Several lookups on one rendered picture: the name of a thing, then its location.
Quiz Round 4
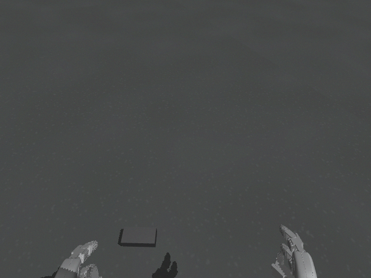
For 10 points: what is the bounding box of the carton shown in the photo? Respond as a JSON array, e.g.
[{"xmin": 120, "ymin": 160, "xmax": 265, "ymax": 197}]
[{"xmin": 121, "ymin": 226, "xmax": 157, "ymax": 247}]

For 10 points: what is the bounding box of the left robot hand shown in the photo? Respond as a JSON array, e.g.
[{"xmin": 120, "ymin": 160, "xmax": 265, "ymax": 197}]
[{"xmin": 54, "ymin": 240, "xmax": 102, "ymax": 278}]

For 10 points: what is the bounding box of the right robot hand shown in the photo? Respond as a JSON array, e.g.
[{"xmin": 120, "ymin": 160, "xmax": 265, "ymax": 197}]
[{"xmin": 272, "ymin": 225, "xmax": 317, "ymax": 278}]

